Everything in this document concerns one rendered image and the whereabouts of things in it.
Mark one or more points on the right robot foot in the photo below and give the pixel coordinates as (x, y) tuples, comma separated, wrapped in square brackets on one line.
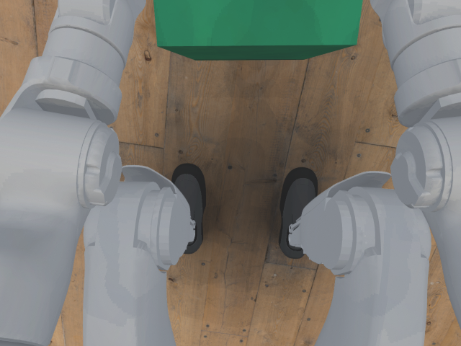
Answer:
[(299, 188)]

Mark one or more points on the robot left upper arm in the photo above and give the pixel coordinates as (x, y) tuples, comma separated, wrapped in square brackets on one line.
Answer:
[(54, 168)]

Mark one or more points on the carton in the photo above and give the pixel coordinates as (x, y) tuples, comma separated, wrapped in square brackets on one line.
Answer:
[(220, 30)]

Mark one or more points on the robot right upper arm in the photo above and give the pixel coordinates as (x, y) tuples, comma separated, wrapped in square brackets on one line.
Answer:
[(426, 174)]

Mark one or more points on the robot left forearm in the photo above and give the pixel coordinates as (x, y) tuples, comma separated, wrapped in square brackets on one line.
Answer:
[(81, 67)]

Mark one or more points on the robot right forearm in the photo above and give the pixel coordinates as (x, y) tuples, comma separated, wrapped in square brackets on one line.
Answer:
[(423, 40)]

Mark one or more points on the right robot shin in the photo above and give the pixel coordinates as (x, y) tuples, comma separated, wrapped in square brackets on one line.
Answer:
[(305, 235)]

